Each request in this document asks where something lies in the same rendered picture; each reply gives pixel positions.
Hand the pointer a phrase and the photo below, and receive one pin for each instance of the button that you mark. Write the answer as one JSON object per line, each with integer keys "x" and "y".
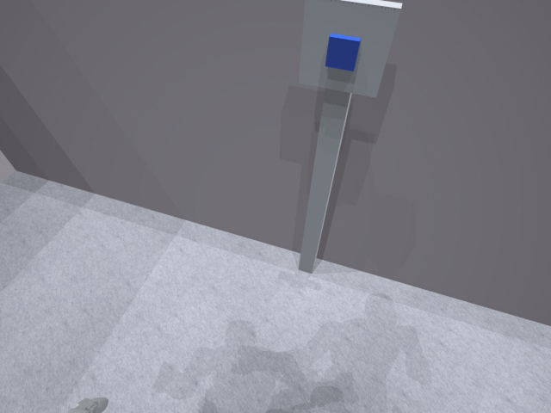
{"x": 342, "y": 51}

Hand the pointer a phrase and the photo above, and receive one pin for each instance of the panel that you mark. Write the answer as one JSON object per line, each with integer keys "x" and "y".
{"x": 375, "y": 22}

